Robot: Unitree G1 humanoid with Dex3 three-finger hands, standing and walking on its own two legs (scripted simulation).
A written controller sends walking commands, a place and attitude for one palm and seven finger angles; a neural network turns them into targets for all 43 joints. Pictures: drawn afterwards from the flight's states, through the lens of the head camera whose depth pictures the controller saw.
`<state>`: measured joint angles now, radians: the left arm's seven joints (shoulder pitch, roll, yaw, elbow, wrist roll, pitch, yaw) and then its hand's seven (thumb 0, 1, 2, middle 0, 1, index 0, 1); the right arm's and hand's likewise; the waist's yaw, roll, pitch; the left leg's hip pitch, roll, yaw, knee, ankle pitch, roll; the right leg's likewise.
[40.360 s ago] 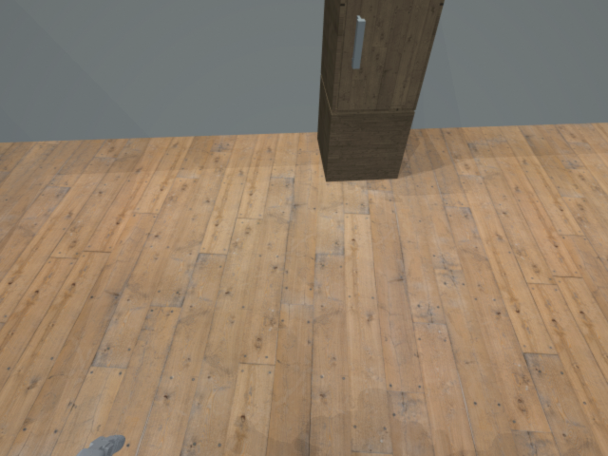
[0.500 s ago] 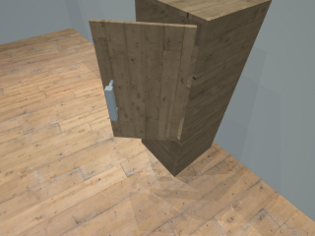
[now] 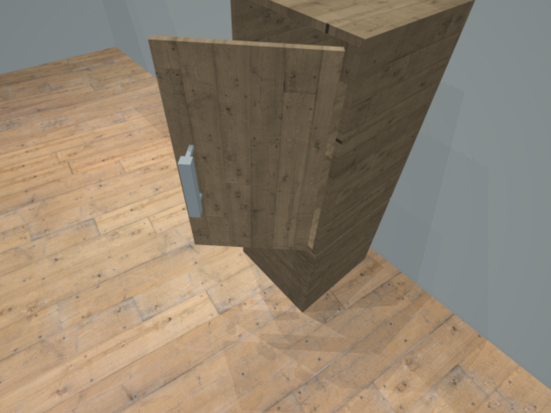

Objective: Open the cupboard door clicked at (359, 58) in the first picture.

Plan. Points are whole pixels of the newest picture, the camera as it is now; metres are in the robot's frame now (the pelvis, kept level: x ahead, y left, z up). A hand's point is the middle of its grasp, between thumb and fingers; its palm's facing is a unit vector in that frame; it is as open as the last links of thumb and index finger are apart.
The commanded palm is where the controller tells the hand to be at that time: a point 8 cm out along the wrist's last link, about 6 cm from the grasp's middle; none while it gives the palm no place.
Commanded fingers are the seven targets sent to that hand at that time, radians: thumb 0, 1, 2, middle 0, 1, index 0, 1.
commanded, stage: come to a stop and stand still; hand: left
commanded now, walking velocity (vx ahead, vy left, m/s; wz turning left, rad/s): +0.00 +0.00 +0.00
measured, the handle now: (193, 181) +0.60 +0.22 -0.06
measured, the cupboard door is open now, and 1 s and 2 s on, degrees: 47 47 47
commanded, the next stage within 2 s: look again from close up in 0.34 s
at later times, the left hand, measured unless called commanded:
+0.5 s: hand out of the picture +0.00 +0.16 -0.18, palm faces +0.03 -0.99 -0.16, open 7.4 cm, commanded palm none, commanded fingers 0.00 0.90 0.90 -0.20 -0.30 -0.20 -0.30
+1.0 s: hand out of the picture +0.00 +0.15 -0.18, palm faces +0.03 -0.99 -0.15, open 7.4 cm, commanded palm none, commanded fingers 0.00 0.90 0.90 -0.20 -0.30 -0.20 -0.30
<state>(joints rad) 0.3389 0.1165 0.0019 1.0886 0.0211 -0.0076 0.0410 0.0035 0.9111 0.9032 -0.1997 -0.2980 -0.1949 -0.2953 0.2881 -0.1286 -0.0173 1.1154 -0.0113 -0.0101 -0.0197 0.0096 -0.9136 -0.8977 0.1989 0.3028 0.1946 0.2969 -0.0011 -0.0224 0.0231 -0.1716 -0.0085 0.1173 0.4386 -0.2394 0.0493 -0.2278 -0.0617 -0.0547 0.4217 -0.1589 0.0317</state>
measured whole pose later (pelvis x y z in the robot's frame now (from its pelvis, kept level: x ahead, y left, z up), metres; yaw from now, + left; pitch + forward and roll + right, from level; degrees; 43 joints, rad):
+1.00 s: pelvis +0.02 +0.00 +0.00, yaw -1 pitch -2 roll +0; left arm 0.35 0.11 0.00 1.11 0.02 -0.01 0.04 0.00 0.91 0.90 -0.20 -0.30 -0.19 -0.30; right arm 0.32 -0.11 -0.01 1.15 -0.01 -0.02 -0.03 0.01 -0.91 -0.90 0.20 0.30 0.19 0.30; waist 0.00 -0.01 0.02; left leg -0.12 0.00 0.13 0.40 -0.25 0.04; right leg -0.19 -0.05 -0.04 0.40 -0.17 0.03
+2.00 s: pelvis +0.00 -0.04 -0.10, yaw +3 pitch +16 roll -1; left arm 0.30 0.28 0.36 0.10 -0.38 -0.36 -0.41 0.01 0.03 0.53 -0.26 -0.86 -0.26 -0.86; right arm 0.28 -0.21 -0.02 0.58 0.03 -0.23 -0.04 0.02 -0.90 -0.90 0.20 0.30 0.20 0.30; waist -0.02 0.02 -0.13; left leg -0.92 0.06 0.01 1.18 -0.55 -0.01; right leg -0.94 -0.03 -0.11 1.14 -0.48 -0.04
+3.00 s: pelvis +0.00 -0.01 -0.09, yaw +3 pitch +18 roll -3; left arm 0.01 0.42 0.45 0.37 -0.38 -0.36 -0.56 -0.01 -0.50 0.30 -0.30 -1.20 -0.30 -1.20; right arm 0.29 -0.29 0.02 0.52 0.02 -0.21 -0.04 0.02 -0.90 -0.90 0.20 0.30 0.20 0.30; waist -0.03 0.00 -0.12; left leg -0.94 0.04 0.01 1.17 -0.55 0.03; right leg -0.94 -0.04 -0.10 1.09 -0.46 0.00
